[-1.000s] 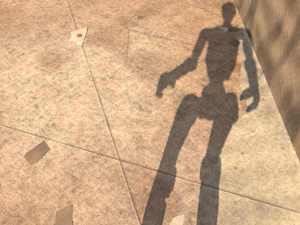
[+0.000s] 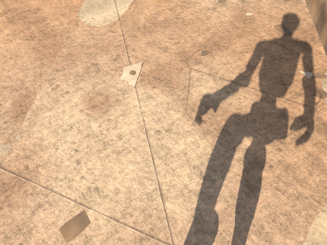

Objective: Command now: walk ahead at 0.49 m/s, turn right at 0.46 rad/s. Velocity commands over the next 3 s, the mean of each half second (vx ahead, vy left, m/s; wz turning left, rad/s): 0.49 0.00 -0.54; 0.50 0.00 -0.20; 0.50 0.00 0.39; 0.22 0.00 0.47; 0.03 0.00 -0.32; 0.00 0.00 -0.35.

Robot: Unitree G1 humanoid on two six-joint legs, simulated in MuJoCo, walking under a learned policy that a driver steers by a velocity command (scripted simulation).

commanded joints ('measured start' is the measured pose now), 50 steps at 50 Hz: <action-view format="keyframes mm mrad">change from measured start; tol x32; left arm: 1 -105 9 -14 -101 3 -13 -26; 35 325 56 -19 -59 -13 -30 24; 50 -163 21 -37 -157 16 -58 -5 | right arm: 1 -40 -166 -37 -58 11 -10 -11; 28 -369 -129 18 -240 13 -25 28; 35 109 -269 -48 -126 12 -30 33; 50 65 -197 -4 -58 34 8 8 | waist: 1 -8 82 87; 11 178 -103 -416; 32 45 -76 -62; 35 -9 354 -349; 50 -32 117 16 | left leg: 1 -66 288 -40 -101 380 124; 8 19 281 45 452 1019 52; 9 -217 232 44 755 723 6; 10 -667 9 -68 1129 -293 -56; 11 -768 -3 -297 1217 -327 -34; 25 -505 45 -222 366 369 -112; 32 -317 33 -210 210 224 13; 35 340 438 -999 71 -159 299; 50 -153 200 -344 -59 316 177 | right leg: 1 25 -2 -52 -131 58 -22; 8 463 176 -189 -252 -164 -172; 11 1140 -220 789 -536 -445 -447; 20 479 -23 227 -621 105 -303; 31 620 -59 311 -437 -4 -189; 36 -68 142 138 477 -525 -29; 50 146 49 -42 -236 23 30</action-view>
